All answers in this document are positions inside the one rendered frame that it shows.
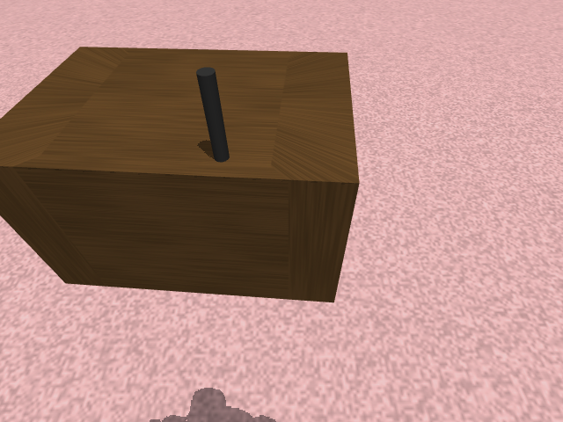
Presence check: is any can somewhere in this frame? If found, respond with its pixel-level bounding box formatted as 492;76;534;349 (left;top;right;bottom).
196;67;230;162

